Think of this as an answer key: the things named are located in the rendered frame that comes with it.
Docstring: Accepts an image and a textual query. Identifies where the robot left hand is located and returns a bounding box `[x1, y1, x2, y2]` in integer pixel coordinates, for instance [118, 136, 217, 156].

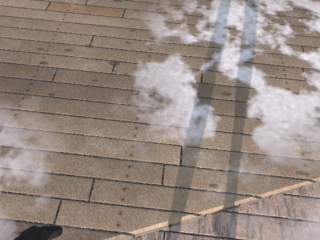
[14, 225, 63, 240]

